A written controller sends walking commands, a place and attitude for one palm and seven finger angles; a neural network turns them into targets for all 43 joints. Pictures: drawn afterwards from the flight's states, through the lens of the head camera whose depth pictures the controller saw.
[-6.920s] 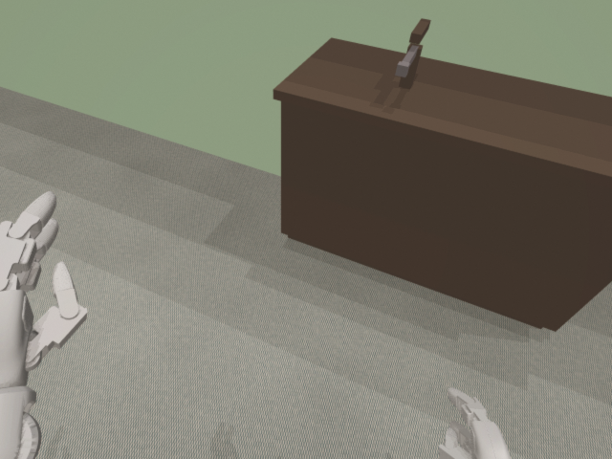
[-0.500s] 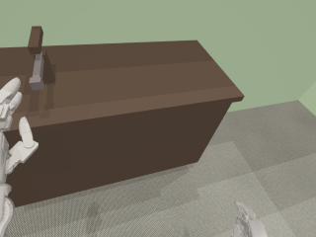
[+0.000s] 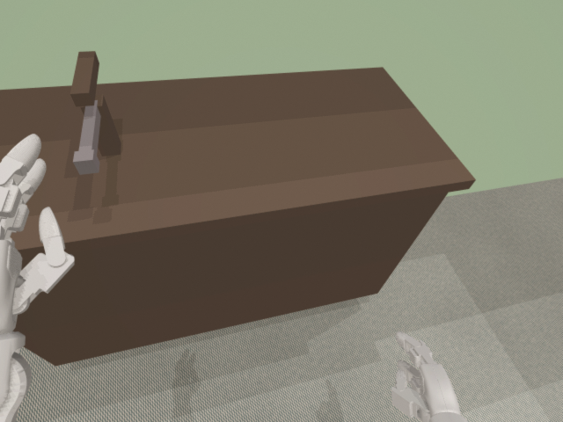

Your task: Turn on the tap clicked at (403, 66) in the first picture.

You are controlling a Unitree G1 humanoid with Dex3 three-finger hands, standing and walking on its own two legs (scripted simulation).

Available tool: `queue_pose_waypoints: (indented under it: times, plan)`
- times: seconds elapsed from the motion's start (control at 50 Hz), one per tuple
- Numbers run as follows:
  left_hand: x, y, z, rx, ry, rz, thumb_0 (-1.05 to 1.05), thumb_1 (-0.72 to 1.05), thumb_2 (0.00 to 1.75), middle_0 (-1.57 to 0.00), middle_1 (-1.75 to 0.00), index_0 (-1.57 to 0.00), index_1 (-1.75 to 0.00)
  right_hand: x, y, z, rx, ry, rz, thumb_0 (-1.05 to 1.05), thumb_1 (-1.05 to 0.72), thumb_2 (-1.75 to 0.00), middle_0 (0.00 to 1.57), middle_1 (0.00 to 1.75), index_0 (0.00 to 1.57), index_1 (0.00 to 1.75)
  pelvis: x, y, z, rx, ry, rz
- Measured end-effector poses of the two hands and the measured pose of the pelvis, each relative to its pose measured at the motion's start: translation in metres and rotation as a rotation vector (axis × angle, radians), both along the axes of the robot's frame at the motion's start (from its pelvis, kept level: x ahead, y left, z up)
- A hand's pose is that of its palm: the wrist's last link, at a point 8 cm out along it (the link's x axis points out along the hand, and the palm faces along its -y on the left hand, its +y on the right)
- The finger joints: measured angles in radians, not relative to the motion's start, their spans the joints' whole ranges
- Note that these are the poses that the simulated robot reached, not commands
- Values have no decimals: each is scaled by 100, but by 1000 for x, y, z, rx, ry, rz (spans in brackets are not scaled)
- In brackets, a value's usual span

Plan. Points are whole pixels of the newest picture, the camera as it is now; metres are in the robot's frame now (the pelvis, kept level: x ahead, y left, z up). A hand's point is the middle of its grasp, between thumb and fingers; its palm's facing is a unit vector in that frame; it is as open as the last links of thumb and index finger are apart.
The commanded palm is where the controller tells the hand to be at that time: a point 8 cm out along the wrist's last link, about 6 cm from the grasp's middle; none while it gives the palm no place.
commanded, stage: come to a stop and stand still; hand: left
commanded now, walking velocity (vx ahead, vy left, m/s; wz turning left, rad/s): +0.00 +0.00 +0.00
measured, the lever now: (86, 162) +0.44 +0.37 +0.07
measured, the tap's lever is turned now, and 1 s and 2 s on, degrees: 0 0 0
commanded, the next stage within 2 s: look again from close up in 0.18 s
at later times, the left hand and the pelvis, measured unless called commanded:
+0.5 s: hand (73, 278) +0.21 +0.24 +0.16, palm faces +0.40 -0.85 -0.34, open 7.4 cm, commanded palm +0.16 +0.27 +0.17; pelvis +0.00 -0.01 +0.00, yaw +0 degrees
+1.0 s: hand (79, 269) +0.22 +0.24 +0.15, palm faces +0.43 -0.84 -0.34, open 7.4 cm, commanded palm +0.17 +0.27 +0.17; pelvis +0.02 -0.01 -0.01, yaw +1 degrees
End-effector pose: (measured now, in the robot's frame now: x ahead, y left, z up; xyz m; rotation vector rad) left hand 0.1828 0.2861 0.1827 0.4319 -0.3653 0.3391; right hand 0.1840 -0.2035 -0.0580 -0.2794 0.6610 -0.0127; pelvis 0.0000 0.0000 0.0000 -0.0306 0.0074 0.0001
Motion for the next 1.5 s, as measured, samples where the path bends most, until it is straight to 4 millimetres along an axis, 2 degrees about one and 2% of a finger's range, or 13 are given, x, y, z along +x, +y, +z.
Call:
queue_pose_waypoints:
  times: [0.1, 0.22, 0.42, 0.64, 0.8, 0.9, 1.04, 1.18, 1.26, 1.38, 1.44, 1.5]
  plan:
    - [2, 2, -9, -1, 73, 9, 1, 90, 90, -21, -30, -20, -30, 6, -10, 3, 3, -13, -44, 1, -90, -90, 21, 30, 20, 30, 6, 0, 0, 0, 6, -4]
    - [-3, 2, -23, -46, 130, 39, 1, 89, 90, -21, -30, -21, -30, 0, -20, 0, -18, 15, -58, 1, -90, -90, 20, 30, 20, 30, 5, -3, 0, 2, 0, 3]
    - [-11, -6, -10, -37, 68, 42, 1, 89, 90, -21, -30, -21, -30, -16, -24, -6, -13, 42, -63, 1, -90, -90, 20, 30, 20, 30, -1, -9, 1, 0, -8, 8]
    - [-14, -8, -21, -55, 126, 48, 1, 90, 90, -21, -30, -21, -30, -28, -26, -11, 0, 63, -80, 1, -90, -90, 21, 30, 20, 30, -6, -11, 2, 3, -8, 9]
    - [-17, -11, -11, -27, 86, 34, 1, 89, 90, -21, -30, -21, -30, -27, -31, -10, -8, 51, -80, 1, -90, -90, 21, 30, 20, 30, -4, -12, 1, 3, -12, 14]
    - [-15, -8, -16, -27, 87, 57, 1, 89, 90, -21, -30, -21, -30, -20, -34, -13, -11, 42, -92, 1, -90, -90, 21, 30, 20, 30, 6, -11, -3, 0, -7, 20]
    - [9, -4, -22, -35, 54, 73, 1, 89, 90, -21, -30, -21, -30, -3, -35, -25, -21, 62, -93, 1, -90, -90, 20, 30, 20, 30, 27, -9, -13, 8, -8, 22]
    - [44, -15, -14, 25, 13, 24, 1, 90, 90, -21, -30, -20, -30, 20, -32, -35, 16, 66, -101, 1, -90, -90, 20, 30, 20, 30, 48, -13, -20, 7, 5, 19]
    - [52, -17, -11, 48, -17, -11, 1, 89, 90, -21, -30, -21, -30, 32, -32, -38, 16, 94, -95, 1, -90, -90, 20, 30, 20, 30, 59, -11, -22, 9, -1, 33]
    - [61, 11, -16, 62, -34, 25, 1, 89, 90, -21, -30, -21, -30, 55, -24, -42, -41, 133, -78, 1, -90, -90, 20, 30, 20, 30, 86, 9, -30, 12, -26, 25]
    - [78, 24, -18, 55, -52, 40, 1, 89, 90, -21, -30, -21, -30, 71, -13, -46, -33, 99, -114, 1, -90, -90, 20, 30, 20, 30, 92, 21, -35, 33, -58, -6]
    - [99, 28, -12, 44, -52, 31, 1, 89, 90, -21, -30, -21, -30, 81, 6, -42, 17, 65, -114, 1, -91, -90, 20, 30, 20, 30, 97, 26, -29, 36, -60, 0]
